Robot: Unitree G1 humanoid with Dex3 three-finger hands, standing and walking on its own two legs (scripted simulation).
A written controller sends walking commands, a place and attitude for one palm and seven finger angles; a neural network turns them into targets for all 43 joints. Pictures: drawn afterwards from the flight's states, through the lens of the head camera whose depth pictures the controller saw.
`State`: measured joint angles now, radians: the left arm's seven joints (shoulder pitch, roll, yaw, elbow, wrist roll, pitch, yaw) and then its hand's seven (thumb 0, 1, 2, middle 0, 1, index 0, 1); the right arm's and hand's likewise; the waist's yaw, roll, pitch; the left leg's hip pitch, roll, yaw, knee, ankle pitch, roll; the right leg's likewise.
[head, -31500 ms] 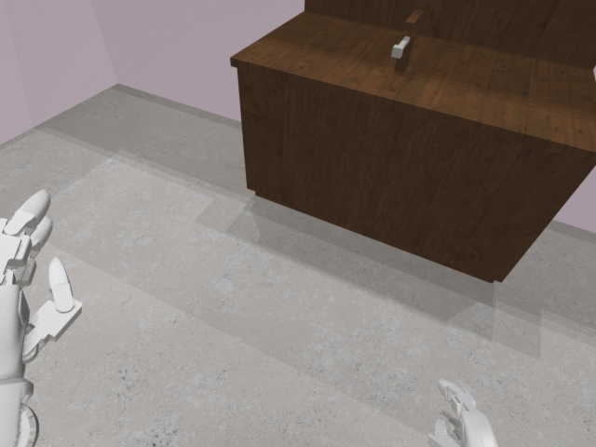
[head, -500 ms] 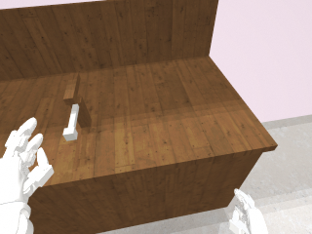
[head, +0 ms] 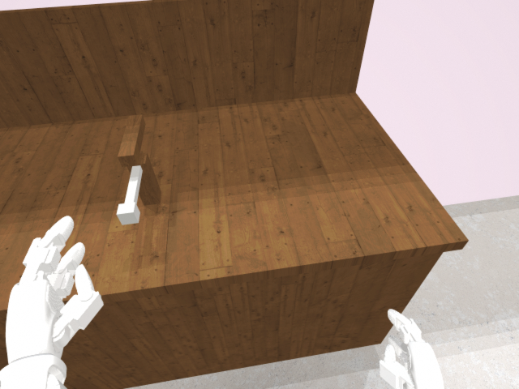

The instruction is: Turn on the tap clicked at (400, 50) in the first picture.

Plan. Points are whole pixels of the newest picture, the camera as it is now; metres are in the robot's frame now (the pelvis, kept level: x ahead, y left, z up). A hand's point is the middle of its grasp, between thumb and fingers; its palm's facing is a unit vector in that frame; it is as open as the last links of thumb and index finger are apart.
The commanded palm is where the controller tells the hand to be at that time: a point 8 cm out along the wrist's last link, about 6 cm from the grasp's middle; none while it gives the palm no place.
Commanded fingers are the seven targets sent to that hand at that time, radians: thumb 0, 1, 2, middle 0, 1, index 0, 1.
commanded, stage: turn the palm inward beside the body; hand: left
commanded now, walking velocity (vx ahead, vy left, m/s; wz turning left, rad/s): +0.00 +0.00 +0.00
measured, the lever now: (128, 213) +0.36 +0.28 +0.08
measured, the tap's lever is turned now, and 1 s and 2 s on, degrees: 0 0 0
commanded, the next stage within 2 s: reach beside the lever's end, fingers flat in 0.50 s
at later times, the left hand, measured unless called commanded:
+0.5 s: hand (98, 287) +0.19 +0.22 +0.14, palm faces +0.44 -0.89 -0.13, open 7.4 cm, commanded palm +0.14 +0.27 +0.15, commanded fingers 0.00 0.90 0.90 -0.20 -0.30 -0.20 -0.30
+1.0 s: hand (100, 272) +0.22 +0.24 +0.12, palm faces +0.46 -0.88 -0.12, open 7.4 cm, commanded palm +0.17 +0.29 +0.13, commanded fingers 0.00 0.90 0.90 -0.20 -0.30 -0.20 -0.30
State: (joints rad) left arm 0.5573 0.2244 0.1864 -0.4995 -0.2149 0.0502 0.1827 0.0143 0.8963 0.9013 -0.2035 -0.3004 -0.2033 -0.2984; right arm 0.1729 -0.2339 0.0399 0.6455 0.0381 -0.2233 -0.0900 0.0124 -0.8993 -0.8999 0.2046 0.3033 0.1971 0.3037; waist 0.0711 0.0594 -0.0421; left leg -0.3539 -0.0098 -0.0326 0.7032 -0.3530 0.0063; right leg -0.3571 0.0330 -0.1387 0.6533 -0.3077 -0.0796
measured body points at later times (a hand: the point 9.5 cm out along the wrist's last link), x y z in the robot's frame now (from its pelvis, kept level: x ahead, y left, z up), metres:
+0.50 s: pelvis +0.01 +0.00 +0.00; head +0.00 -0.03 +0.45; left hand +0.16 +0.27 +0.15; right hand +0.21 -0.22 -0.07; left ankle +0.01 +0.12 -0.72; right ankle +0.03 -0.07 -0.72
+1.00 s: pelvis +0.01 +0.00 +0.01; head +0.00 -0.02 +0.45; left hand +0.19 +0.29 +0.13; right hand +0.20 -0.22 -0.08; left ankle +0.01 +0.12 -0.72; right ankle +0.03 -0.07 -0.72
